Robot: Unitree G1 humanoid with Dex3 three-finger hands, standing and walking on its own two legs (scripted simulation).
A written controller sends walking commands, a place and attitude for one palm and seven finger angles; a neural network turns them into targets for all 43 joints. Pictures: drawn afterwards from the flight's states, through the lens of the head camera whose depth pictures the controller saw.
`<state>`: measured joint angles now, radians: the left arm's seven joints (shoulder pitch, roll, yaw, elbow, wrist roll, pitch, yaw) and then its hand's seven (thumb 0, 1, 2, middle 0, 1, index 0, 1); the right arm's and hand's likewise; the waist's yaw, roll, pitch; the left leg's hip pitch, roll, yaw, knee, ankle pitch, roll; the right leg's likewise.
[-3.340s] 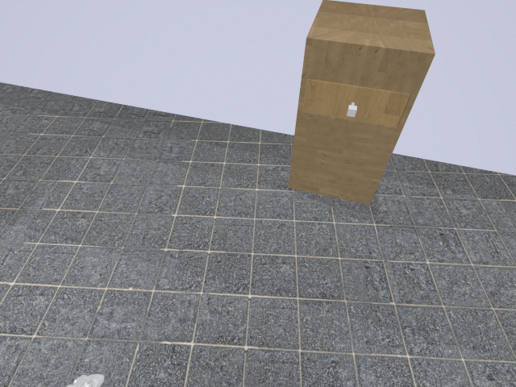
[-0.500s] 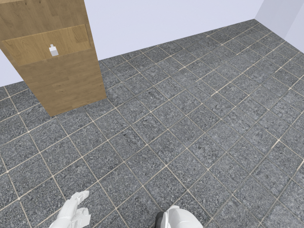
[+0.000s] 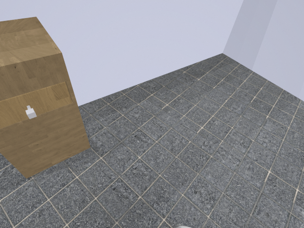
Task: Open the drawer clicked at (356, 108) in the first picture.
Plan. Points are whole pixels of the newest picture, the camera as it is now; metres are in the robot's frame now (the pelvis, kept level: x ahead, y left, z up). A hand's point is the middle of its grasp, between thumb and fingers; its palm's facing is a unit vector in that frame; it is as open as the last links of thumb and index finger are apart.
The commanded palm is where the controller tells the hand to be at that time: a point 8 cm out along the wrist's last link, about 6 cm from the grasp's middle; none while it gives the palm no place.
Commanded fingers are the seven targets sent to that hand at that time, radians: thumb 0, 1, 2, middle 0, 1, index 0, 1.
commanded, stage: walk to a spot facing it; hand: left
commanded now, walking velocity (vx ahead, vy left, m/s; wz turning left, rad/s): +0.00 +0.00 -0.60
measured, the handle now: (30, 111) +0.61 +0.61 -0.21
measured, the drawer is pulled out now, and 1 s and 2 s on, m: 0.00 0.00 0.00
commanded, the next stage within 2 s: turn to face it in 0.04 s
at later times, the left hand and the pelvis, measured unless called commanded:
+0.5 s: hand (118, 196) +0.25 +0.12 -0.17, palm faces -0.01 -0.98 -0.18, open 7.3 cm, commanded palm none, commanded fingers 0.00 0.90 0.90 -0.20 -0.30 -0.20 -0.30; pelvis +0.12 -0.04 -0.01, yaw +1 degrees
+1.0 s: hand out of the picture +0.13 +0.22 -0.17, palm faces +0.31 -0.91 -0.26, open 7.4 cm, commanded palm none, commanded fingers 0.00 0.90 0.90 -0.20 -0.30 -0.20 -0.30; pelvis +0.12 -0.01 +0.00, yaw +16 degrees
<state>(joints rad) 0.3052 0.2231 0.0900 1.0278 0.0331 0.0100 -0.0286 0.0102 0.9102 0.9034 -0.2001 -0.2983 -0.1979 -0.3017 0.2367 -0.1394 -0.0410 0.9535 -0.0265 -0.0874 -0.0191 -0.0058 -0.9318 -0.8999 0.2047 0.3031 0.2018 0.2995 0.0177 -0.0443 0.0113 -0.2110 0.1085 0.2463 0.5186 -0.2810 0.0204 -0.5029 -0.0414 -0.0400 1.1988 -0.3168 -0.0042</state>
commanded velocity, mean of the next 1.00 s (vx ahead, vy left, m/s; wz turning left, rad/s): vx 0.00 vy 0.00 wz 0.47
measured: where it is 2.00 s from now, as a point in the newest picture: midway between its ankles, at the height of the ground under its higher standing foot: outside the picture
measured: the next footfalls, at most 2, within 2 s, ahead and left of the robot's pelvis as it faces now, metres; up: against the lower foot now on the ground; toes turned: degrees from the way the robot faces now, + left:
right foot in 0.28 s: +0.22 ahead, -0.16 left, +0.00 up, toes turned -15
left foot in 0.64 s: +0.19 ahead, +0.09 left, +0.00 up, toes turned +16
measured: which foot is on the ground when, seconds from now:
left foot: down 0.00-0.30, up 0.32-0.62, down 0.64-1.00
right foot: up 0.00-0.26, down 0.28-0.64, up 0.66-1.00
